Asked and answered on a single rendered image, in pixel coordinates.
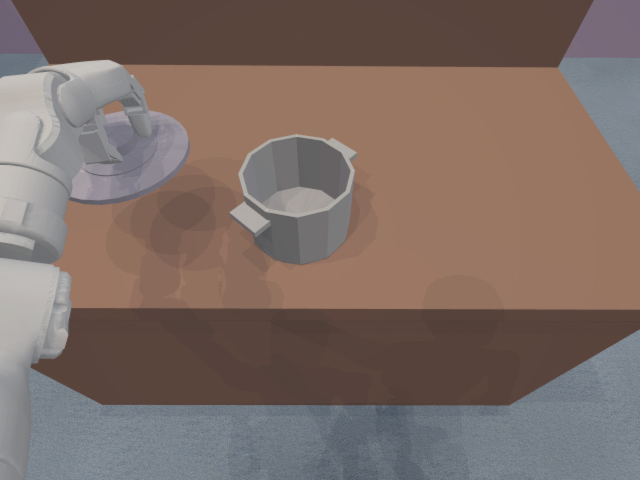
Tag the lid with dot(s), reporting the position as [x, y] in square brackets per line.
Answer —
[152, 163]

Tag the knob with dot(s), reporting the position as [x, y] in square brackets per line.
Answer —
[122, 136]

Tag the left robot upper arm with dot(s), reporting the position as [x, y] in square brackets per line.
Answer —
[34, 316]

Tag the robot left hand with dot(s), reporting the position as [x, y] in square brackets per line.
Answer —
[109, 82]

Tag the robot left forearm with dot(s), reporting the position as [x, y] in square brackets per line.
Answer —
[42, 115]

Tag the pot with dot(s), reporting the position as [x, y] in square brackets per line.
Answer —
[297, 194]

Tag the table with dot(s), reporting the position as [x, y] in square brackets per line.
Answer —
[494, 236]

